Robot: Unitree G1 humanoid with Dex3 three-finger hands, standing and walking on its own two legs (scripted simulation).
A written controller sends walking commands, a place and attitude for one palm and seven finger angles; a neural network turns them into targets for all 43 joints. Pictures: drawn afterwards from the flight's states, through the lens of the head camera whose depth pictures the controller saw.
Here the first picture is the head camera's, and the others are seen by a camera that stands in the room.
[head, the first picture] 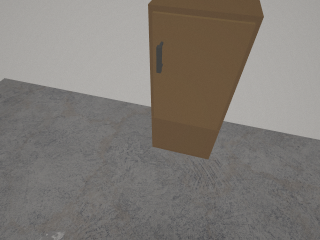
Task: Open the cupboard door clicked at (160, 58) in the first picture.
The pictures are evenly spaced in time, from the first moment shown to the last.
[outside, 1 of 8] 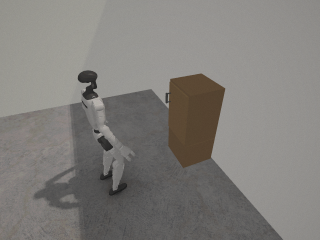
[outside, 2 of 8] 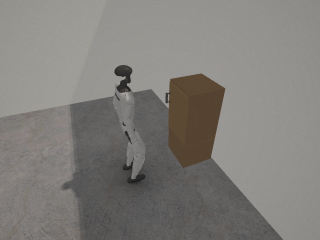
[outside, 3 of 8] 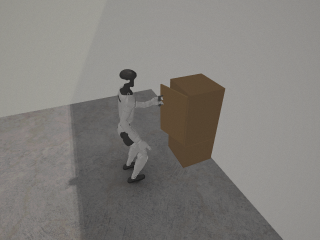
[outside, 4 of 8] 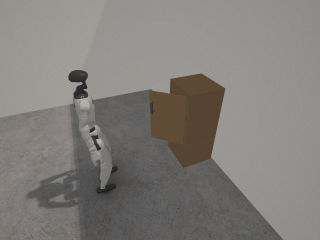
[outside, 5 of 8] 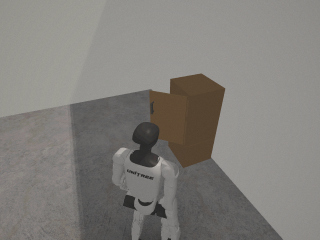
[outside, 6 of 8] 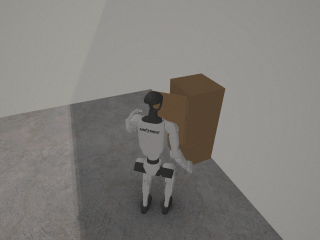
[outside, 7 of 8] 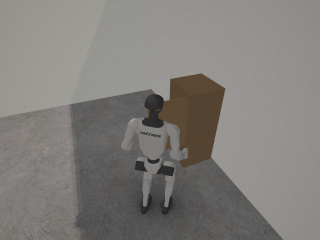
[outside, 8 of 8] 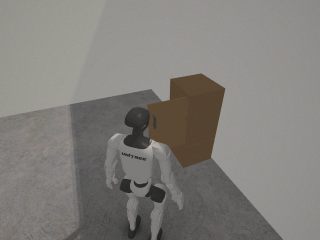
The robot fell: no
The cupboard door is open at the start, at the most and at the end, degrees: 0 88 88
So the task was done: yes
